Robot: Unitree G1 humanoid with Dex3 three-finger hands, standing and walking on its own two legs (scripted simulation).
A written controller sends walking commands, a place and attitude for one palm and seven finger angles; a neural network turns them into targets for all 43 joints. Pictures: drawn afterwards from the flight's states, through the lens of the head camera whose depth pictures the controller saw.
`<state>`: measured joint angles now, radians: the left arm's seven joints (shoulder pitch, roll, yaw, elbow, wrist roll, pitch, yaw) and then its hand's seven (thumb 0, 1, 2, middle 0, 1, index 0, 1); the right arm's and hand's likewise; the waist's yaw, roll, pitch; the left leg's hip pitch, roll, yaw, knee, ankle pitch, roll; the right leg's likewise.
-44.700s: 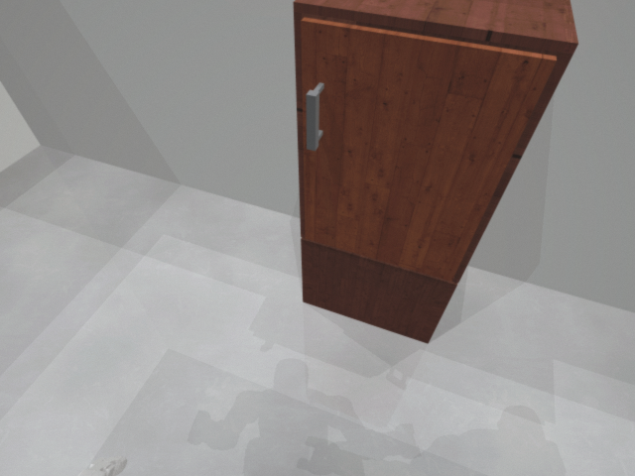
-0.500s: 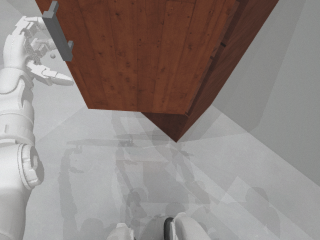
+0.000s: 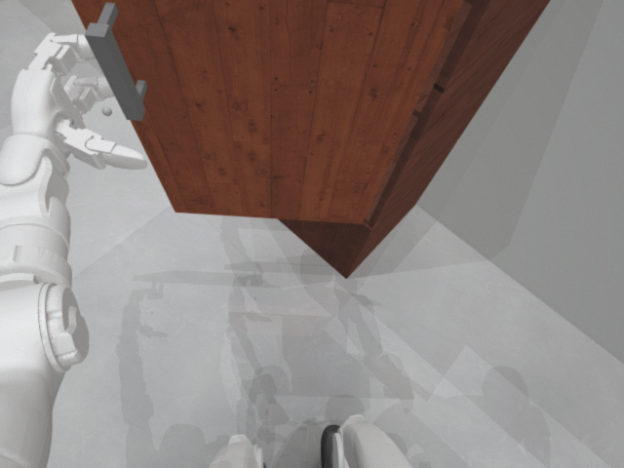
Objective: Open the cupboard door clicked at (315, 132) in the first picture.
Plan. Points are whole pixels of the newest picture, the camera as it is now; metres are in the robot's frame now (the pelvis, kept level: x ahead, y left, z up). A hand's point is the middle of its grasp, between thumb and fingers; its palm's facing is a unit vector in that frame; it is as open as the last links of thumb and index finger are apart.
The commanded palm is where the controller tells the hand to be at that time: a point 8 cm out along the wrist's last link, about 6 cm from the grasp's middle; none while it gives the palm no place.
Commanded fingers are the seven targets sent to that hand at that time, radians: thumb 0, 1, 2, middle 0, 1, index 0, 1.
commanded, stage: move the hooked fingers beside the handle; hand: left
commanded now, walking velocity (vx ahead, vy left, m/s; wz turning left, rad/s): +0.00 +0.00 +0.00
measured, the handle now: (123, 65) +0.59 +0.20 +0.10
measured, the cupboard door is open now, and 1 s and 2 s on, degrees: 41 41 41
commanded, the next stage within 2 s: none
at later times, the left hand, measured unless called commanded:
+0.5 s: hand (103, 110) +0.52 +0.21 +0.10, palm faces -0.06 -1.00 -0.02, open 14.3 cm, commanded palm +0.51 +0.25 +0.09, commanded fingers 0.00 -0.50 0.30 -0.30 -1.20 -0.30 -1.20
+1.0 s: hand (83, 107) +0.52 +0.23 +0.10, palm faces -0.07 -1.00 -0.02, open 14.0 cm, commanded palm +0.51 +0.27 +0.09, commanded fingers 0.00 -0.50 0.30 -0.30 -1.20 -0.30 -1.20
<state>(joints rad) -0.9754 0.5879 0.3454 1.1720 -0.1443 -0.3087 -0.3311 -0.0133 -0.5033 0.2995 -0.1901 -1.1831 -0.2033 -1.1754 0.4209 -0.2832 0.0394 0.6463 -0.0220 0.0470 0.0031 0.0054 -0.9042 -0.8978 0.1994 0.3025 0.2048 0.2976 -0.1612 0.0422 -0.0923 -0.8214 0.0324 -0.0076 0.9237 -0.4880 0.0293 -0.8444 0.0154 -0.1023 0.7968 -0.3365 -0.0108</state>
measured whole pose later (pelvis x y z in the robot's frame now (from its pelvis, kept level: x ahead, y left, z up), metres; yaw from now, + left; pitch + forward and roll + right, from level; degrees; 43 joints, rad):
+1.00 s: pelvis -0.01 +0.00 -0.01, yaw -2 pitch +23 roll -4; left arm -1.02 0.77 0.48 1.26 -0.08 -0.29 -0.47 -0.01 -0.50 0.30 -0.29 -1.20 -0.30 -1.20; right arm 0.44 -0.30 0.08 0.60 -0.01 0.08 -0.03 0.01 -0.90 -0.90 0.20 0.30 0.21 0.30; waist -0.22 0.04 -0.07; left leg -0.88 0.05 0.02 0.95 -0.49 0.04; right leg -0.91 0.03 -0.08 0.81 -0.32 -0.01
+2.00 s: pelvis -0.02 +0.00 -0.01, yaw -2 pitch +24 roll -5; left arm -1.04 0.85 0.51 1.28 -0.09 -0.28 -0.54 -0.01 -0.50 0.30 -0.30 -1.20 -0.30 -1.20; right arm 0.41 -0.31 0.09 0.58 0.00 0.08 -0.04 0.00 -0.90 -0.90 0.20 0.30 0.21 0.30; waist -0.21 0.03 -0.08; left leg -0.91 0.05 0.00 0.99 -0.49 0.04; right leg -0.93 0.04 -0.09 0.83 -0.31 -0.01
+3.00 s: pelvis -0.01 +0.00 -0.01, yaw -2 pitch +22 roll -5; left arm -0.99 0.72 0.45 1.22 -0.10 -0.29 -0.46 -0.01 -0.50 0.30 -0.30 -1.20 -0.30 -1.20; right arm 0.40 -0.29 0.07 0.58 -0.01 0.08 -0.02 0.00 -0.90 -0.90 0.20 0.30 0.21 0.30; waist -0.20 0.04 -0.09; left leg -0.87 0.05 0.00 0.97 -0.49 0.04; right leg -0.89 0.03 -0.08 0.82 -0.32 -0.01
